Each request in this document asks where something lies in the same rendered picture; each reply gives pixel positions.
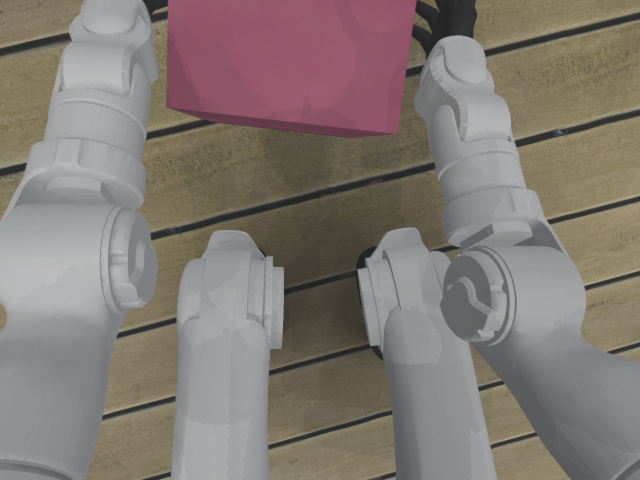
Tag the left robot thigh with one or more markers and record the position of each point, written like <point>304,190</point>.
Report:
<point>221,404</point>

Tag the robot right shin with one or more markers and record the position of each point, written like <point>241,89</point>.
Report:
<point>410,236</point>

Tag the robot right upper arm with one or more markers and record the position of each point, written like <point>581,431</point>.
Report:
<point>522,308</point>

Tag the left robot forearm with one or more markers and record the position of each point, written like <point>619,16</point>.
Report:
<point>98,114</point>

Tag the right robot forearm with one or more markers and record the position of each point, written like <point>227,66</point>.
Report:
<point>476,159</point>

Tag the right robot hand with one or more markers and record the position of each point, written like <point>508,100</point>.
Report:
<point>456,17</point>

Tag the carton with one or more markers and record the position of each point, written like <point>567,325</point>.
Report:
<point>329,67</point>

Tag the robot left upper arm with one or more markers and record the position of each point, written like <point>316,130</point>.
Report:
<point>69,273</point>

